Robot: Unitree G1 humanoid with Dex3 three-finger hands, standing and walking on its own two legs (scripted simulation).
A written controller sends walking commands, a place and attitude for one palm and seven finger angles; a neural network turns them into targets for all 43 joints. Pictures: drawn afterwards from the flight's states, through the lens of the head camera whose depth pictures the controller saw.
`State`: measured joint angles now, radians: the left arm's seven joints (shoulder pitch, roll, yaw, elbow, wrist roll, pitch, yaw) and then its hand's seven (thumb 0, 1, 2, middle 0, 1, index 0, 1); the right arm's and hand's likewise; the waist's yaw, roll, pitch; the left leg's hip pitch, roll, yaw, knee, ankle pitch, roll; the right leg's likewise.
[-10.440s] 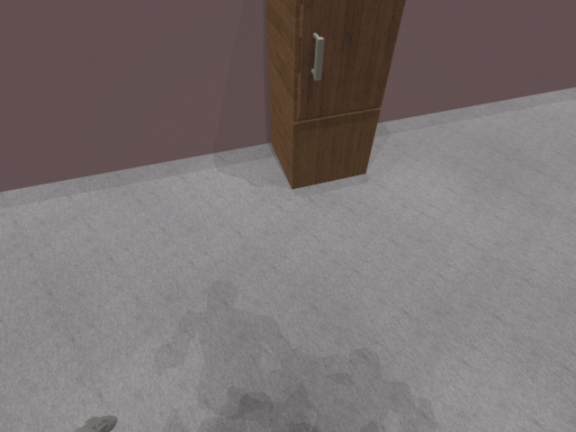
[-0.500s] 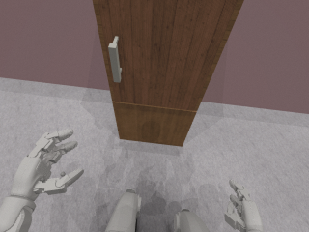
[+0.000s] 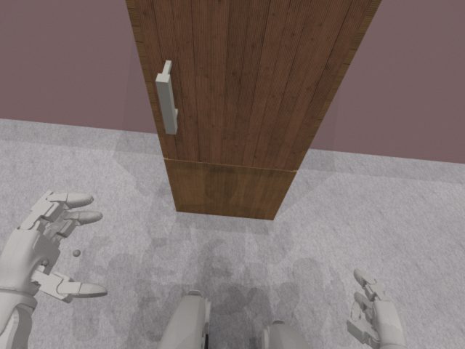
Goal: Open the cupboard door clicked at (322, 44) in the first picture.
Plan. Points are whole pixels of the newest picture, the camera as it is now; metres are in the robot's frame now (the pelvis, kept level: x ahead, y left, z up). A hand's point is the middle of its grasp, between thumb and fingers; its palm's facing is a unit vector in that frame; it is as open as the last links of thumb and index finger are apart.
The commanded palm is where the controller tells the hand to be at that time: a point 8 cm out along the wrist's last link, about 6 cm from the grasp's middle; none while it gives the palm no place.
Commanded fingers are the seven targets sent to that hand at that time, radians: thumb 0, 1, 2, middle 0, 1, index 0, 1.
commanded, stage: raise the hand with hooked fingers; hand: left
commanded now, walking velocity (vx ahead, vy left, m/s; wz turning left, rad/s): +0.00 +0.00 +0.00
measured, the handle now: (169, 99) +0.57 +0.19 +0.04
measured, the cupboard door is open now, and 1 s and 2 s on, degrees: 0 0 0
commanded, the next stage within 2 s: move the hooked fingers beside the handle in 0.90 s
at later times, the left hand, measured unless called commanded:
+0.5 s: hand (73, 231) +0.27 +0.27 +0.05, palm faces +0.00 -1.00 -0.06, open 13.9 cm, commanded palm +0.25 +0.31 +0.05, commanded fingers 0.00 -0.50 0.30 -0.30 -1.20 -0.30 -1.20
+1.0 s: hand (87, 225) +0.28 +0.25 +0.05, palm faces +0.01 -1.00 -0.06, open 13.9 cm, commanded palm +0.26 +0.30 +0.05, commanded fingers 0.00 -0.50 0.30 -0.30 -1.20 -0.30 -1.20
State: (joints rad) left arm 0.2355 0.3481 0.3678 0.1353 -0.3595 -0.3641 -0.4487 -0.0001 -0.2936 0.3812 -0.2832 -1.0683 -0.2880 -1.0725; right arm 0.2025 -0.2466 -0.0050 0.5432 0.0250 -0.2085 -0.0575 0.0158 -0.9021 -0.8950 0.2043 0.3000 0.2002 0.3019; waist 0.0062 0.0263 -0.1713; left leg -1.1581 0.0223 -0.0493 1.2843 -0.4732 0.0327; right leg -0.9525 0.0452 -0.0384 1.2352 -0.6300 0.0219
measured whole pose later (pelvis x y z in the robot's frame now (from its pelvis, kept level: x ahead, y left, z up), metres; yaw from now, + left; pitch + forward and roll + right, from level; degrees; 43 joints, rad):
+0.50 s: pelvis -0.01 -0.01 +0.01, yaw +0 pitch +19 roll -5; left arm 0.03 0.43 0.42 0.37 -0.36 -0.35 -0.52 -0.01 -0.49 0.30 -0.30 -1.20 -0.30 -1.20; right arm 0.27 -0.28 0.02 0.53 0.04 -0.15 -0.07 0.01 -0.90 -0.89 0.21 0.30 0.20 0.30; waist -0.02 0.03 -0.16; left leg -1.14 0.03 -0.05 1.24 -0.43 0.02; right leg -0.95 0.05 -0.04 1.21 -0.60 0.01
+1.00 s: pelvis +0.00 -0.02 +0.00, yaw +0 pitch +19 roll -4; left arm 0.03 0.40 0.42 0.39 -0.37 -0.38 -0.52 -0.01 -0.49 0.30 -0.30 -1.20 -0.30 -1.20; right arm 0.25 -0.27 0.02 0.53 0.04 -0.14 -0.07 0.01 -0.90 -0.89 0.21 0.30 0.20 0.30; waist -0.01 0.03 -0.18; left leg -1.14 0.04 -0.05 1.26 -0.46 0.00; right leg -0.96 0.06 -0.03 1.24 -0.62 -0.01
